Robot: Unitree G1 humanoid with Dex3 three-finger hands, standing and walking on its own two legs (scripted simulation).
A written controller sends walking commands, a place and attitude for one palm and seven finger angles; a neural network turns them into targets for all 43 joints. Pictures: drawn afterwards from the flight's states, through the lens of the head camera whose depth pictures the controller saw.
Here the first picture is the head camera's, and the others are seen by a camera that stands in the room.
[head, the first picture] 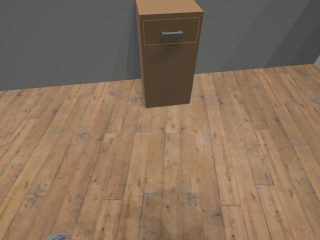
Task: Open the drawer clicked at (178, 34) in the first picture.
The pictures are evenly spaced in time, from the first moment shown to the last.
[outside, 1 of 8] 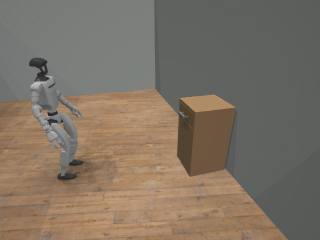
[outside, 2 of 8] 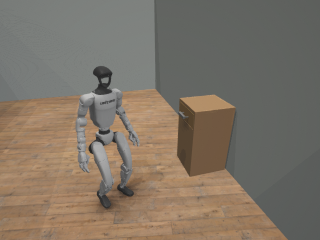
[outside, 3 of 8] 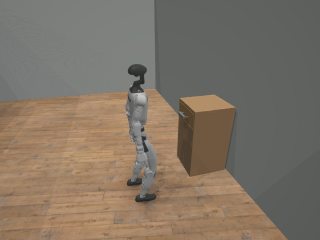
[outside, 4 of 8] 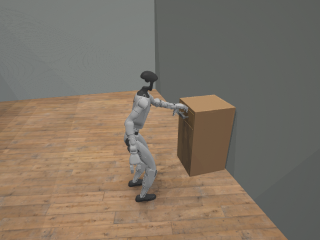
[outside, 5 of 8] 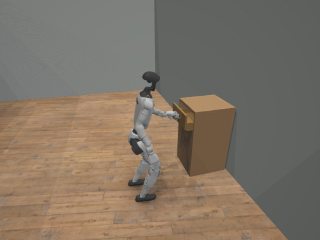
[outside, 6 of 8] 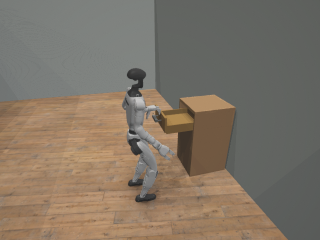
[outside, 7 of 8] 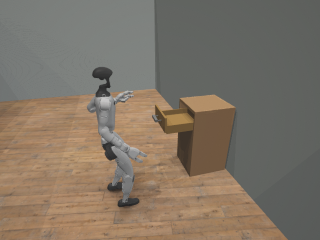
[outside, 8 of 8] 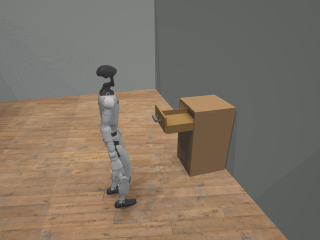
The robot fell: no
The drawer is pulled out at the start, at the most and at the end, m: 0.00 0.30 0.30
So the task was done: yes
